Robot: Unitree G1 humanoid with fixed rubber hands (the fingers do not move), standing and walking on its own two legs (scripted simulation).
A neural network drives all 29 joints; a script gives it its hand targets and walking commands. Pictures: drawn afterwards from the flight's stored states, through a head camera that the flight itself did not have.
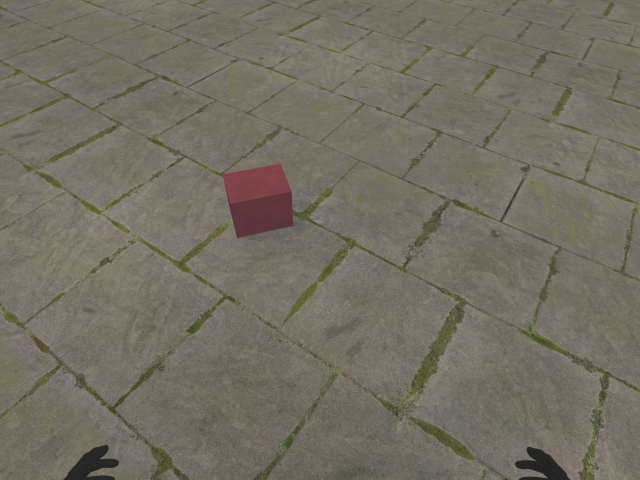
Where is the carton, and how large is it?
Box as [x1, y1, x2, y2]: [223, 164, 292, 237]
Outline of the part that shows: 280,164 223,174 237,237 292,225 291,191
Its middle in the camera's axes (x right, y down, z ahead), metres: -0.26 -0.16 +1.65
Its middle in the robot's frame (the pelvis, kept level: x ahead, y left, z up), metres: +1.25 +0.24 -0.68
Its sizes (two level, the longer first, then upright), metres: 0.246 0.183 0.202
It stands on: the floor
